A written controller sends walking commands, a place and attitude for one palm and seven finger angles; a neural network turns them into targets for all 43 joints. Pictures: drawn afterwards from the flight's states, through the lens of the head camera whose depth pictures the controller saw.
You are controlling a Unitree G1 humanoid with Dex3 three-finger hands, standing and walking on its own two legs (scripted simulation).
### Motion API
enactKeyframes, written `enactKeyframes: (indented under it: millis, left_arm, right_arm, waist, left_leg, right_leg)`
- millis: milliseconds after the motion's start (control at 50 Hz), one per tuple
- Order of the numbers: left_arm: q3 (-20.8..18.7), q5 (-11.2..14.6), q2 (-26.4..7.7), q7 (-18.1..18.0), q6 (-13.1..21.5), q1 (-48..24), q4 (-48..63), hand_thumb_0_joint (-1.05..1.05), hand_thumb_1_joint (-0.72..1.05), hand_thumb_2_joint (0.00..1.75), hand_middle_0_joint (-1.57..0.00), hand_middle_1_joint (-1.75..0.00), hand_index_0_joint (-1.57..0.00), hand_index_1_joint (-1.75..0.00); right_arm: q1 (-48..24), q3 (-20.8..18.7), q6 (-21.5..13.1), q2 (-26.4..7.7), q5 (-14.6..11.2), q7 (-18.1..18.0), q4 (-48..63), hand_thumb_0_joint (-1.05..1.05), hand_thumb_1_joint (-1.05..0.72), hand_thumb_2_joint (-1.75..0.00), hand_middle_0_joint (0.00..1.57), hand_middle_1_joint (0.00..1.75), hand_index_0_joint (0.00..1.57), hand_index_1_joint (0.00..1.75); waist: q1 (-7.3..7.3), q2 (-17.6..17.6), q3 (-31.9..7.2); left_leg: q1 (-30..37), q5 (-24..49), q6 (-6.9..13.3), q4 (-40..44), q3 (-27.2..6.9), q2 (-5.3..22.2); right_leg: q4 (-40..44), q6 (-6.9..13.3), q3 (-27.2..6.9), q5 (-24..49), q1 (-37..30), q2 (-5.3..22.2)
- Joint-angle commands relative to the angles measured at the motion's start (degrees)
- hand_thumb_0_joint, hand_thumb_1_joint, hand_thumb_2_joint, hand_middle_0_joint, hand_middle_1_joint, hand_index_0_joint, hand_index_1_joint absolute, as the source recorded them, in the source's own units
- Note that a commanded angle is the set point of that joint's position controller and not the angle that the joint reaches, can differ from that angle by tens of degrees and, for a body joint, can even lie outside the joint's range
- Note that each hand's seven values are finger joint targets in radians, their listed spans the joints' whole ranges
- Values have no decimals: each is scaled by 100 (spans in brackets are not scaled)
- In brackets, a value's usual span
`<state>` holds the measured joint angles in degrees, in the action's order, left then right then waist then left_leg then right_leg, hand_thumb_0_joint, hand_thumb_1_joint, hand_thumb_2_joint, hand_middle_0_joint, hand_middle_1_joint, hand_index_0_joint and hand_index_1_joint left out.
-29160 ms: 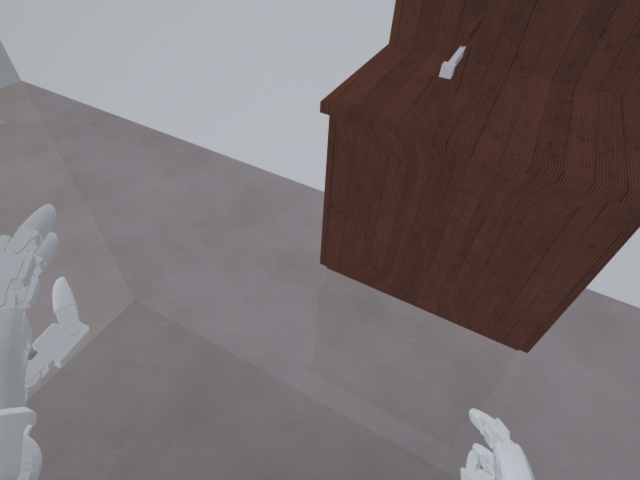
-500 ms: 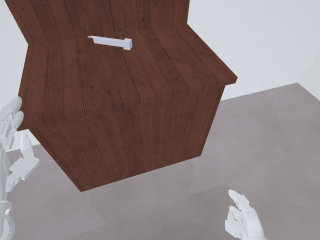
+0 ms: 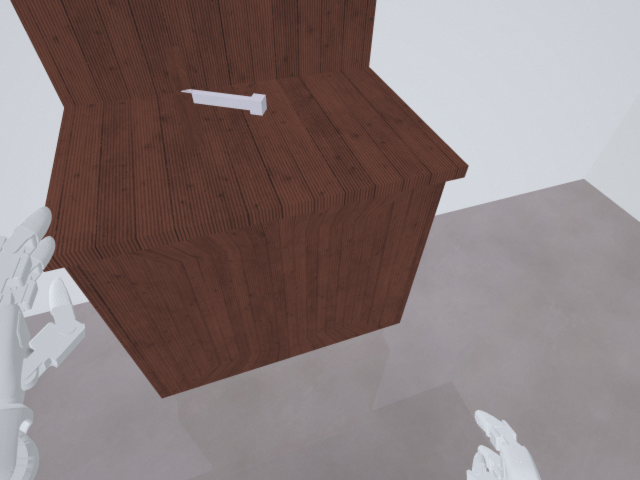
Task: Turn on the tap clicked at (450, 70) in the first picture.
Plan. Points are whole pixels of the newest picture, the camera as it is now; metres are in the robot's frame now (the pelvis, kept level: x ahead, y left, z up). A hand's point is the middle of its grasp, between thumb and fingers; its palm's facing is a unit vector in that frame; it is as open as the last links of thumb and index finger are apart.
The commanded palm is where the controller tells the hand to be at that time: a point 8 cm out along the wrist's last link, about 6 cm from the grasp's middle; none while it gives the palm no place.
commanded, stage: shuffle to correct the standing spot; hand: left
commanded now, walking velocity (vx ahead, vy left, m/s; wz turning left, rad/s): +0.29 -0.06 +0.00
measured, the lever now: (258, 104) +0.72 +0.17 +0.11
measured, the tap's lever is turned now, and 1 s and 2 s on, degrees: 59 59 59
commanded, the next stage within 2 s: come to a stop and stand still in 1.16 s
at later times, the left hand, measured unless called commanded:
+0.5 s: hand (124, 250) +0.30 +0.24 +0.16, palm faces +0.41 -0.83 -0.38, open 7.4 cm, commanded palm +0.23 +0.27 +0.17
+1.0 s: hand (203, 185) +0.41 +0.18 +0.17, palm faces +0.44 -0.81 -0.37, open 7.4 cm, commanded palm +0.35 +0.21 +0.17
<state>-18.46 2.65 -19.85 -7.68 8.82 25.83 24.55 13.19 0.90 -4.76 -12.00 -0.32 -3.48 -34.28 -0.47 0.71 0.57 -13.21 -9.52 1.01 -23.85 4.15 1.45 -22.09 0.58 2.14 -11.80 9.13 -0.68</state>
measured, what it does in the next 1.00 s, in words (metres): walks ahead: right foot, then left foot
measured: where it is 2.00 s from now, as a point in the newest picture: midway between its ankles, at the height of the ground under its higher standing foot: (348, 476)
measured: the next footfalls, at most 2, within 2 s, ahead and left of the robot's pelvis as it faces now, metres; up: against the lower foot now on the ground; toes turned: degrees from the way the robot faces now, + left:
right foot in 0.68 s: +0.31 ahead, -0.17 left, +0.00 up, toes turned +1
left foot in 0.92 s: +0.27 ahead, +0.07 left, +0.00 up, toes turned +8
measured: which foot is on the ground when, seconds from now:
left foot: down 0.00-0.68, up 0.70-0.90, down 0.92-1.00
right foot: down 0.00-0.38, up 0.40-0.66, down 0.68-1.00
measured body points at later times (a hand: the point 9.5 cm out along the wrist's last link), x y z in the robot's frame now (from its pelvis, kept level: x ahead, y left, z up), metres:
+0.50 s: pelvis +0.07 -0.01 -0.02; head +0.09 +0.01 +0.42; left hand +0.28 +0.28 +0.18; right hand +0.24 -0.23 -0.11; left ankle +0.09 +0.12 -0.74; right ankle +0.04 -0.11 -0.67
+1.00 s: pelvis +0.20 -0.07 -0.03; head +0.21 -0.05 +0.42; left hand +0.38 +0.22 +0.19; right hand +0.37 -0.31 -0.09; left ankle +0.23 +0.07 -0.74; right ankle +0.21 -0.16 -0.72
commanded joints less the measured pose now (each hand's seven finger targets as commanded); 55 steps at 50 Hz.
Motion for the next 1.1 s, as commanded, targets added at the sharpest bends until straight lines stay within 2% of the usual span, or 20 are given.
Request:
enactKeyframes:
  millis: [0, 120, 180, 220, 320, 340, 360, 400, 520, 620, 640, 660, 680, 720, 760, 860, 900, 940, 1040, 1080]
  left_arm:
    - [-564, -10, -915, -112, 347, -659, 1222, 0, 90, 90, -20, -30, -20, -30]
    - [-718, -68, -1022, -171, 289, -564, 1249, 0, 90, 90, -20, -30, -20, -30]
    - [-622, -39, -963, -136, 311, -663, 1191, 0, 90, 90, -20, -30, -20, -30]
    - [-535, -19, -981, -193, 384, -1176, 1362, 0, 90, 90, -20, -30, -20, -30]
    - [-692, 26, -1150, -237, 480, -1183, 1489, 0, 90, 90, -20, -30, -20, -30]
    - [-734, 62, -1163, -216, 519, -1077, 1692, 0, 90, 90, -20, -30, -20, -30]
    - [-829, 97, -1148, -221, 603, -1100, 2056, 0, 90, 90, -20, -30, -20, -30]
    - [-1035, 45, -1374, -162, 658, -932, 1791, 0, 90, 90, -20, -30, -20, -30]
    - [-1074, 12, -1103, -40, 677, 65, 2175, 0, 90, 90, -20, -30, -20, -30]
    - [-1150, -4, -1100, -120, 546, -14, 1358, 0, 90, 90, -20, -30, -20, -30]
    - [-1213, -49, -1252, -152, 524, -210, 1320, 0, 90, 90, -20, -30, -20, -30]
    - [-1321, -90, -1454, -193, 480, -325, 1247, 0, 90, 90, -20, -30, -20, -30]
    - [-1423, -38, -1536, -194, 501, -538, 1394, 0, 90, 90, -20, -30, -20, -30]
    - [-1125, -42, -1369, -118, 485, -596, 1676, 0, 90, 90, -20, -30, -20, -30]
    - [-1052, -70, -1234, -164, 523, -434, 1871, 0, 90, 90, -20, -30, -20, -30]
    - [-1077, 48, -1272, -284, 557, -468, 2338, 0, 90, 90, -20, -30, -20, -30]
    - [-1097, 23, -1195, -286, 658, -593, 2415, 0, 90, 90, -20, -30, -20, -30]
    - [-1153, -74, -1306, -219, 655, -528, 1735, 0, 90, 90, -20, -30, -20, -30]
    - [-921, -65, -1041, -177, 560, -178, 1915, 0, 90, 90, -20, -30, -20, -30]
    - [-912, -112, -1057, -196, 475, -252, 1575, 0, 90, 90, -20, -30, -20, -30]
  right_arm:
    - [-675, -279, -295, -643, -15, -51, 890, 0, -90, -90, 20, 30, 20, 30]
    - [-645, -258, -278, -581, -24, -81, 883, 0, -90, -90, 20, 30, 20, 30]
    - [-603, -293, -248, -524, -36, -30, 851, 0, -90, -90, 20, 30, 20, 30]
    - [-652, -295, -268, -581, -111, 33, 821, 0, -90, -90, 20, 30, 20, 30]
    - [-606, -181, -191, -433, -39, 52, 711, 0, -90, -90, 20, 30, 20, 30]
    - [-535, -256, -196, -548, -48, 38, 768, 0, -90, -90, 20, 30, 20, 30]
    - [-591, -356, -212, -739, -73, 53, 878, 0, -90, -90, 20, 30, 20, 30]
    - [-677, -298, -322, -581, 3, 120, 863, 0, -90, -90, 20, 30, 20, 30]
    - [-525, -368, -463, -563, -81, 256, 809, 0, -90, -90, 20, 30, 20, 30]
    - [-505, -294, -439, -542, -76, 96, 875, 0, -90, -90, 20, 30, 20, 30]
    - [-473, -318, -404, -503, -82, 94, 853, 0, -90, -90, 20, 30, 20, 30]
    - [-419, -309, -363, -380, -87, 109, 885, 0, -90, -90, 20, 30, 20, 30]
    - [-524, -312, -390, -497, -53, 123, 921, 0, -90, -90, 20, 30, 20, 30]
    - [-572, -319, -318, -596, -116, 181, 775, 0, -90, -90, 20, 30, 20, 30]
    - [-696, -213, -179, -494, -82, 155, 730, 0, -90, -90, 20, 30, 20, 30]
    - [-637, -249, -183, -448, 34, -37, 787, 0, -90, -90, 20, 30, 20, 30]
    - [-619, -349, -226, -692, -8, -84, 900, 0, -90, -90, 20, 30, 20, 30]
    - [-595, -294, -311, -550, 10, -59, 805, 0, -90, -90, 20, 30, 20, 30]
    - [-475, -329, -388, -608, -55, 86, 844, 0, -90, -90, 20, 30, 20, 30]
    - [-477, -292, -320, -535, -53, 106, 845, 0, -90, -90, 20, 30, 20, 30]
  waist:
    - [1, 478, -404]
    - [-9, 518, -251]
    - [-48, -938, -55]
    - [-32, -928, 94]
    - [120, -39, -200]
    - [174, 558, -448]
    - [205, 1974, -757]
    - [188, 1043, -355]
    - [-26, 1216, -457]
    - [-55, 448, -659]
    - [-100, -300, -810]
    - [-82, -1718, -1009]
    - [-165, -1761, -935]
    - [-111, -1111, -434]
    - [-39, -901, -420]
    - [46, -64, -743]
    - [44, 1726, -569]
    - [181, 1642, -119]
    - [-26, 1373, -569]
    - [-84, 129, -678]
  left_leg:
    - [51, -2122, 132, 797, -930, 532]
    - [-554, -2635, 376, 483, -1205, 814]
    - [-1594, -1673, 97, -1983, -211, 57]
    - [-2373, -1495, -30, -3164, -232, 77]
    - [72, -476, 13, -907, 327, -8]
    - [1094, -466, 236, -428, -366, 210]
    - [2223, -354, 824, 302, -2664, 1511]
    - [1710, 28, 1521, 880, -4085, 2253]
    - [269, 513, 852, 495, -792, 1414]
    - [-753, -250, 347, -1021, 141, 994]
    - [-1307, -719, 211, -2428, 339, 646]
    - [-2424, -1766, 32, -4020, 402, 50]
    - [-2776, -2354, -28, -4868, -192, 132]
    - [-2717, -2109, -51, -4858, -581, 490]
    - [-1947, -1729, -78, -3854, -476, 676]
    - [453, -606, -76, -794, 447, 25]
    - [903, -1326, 567, 299, -1758, 1275]
    - [631, -989, 1177, 975, -3183, 2190]
    - [148, 516, 562, -314, -659, 1318]
    - [-1096, -483, 185, -1873, 37, 759]
  right_leg:
    - [83, 85, -316, -1266, 388, 147]
    - [-317, 265, -45, -1214, 136, 23]
    - [617, 1007, -2319, -2323, -42, 1200]
    - [662, 1632, -3099, -1292, -537, 1923]
    - [-1020, 915, -796, 208, 622, 1083]
    - [-2226, 563, -255, 19, 1333, 562]
    - [-3798, 104, 116, -1080, 2676, -110]
    - [-5304, 120, -564, -1680, 3563, 60]
    - [-3024, 20, 48, -382, 2226, 530]
    - [-818, -34, 897, 73, -459, -87]
    - [-443, 249, 56, -434, -992, 403]
    - [108, 920, -2259, -606, -1503, 1670]
    - [556, 1332, -3210, -1060, -1137, 2312]
    - [665, 1487, -3030, -1832, -375, 2323]
    - [418, 1282, -1757, -876, 351, 2039]
    - [-638, 675, -262, -1560, 1174, 1166]
    - [-2313, 147, 150, -1723, 2135, 294]
    - [-3745, 46, -153, -1874, 2796, 290]
    - [-1324, -28, 508, -858, 964, 139]
    - [-215, 186, -28, -382, -608, 399]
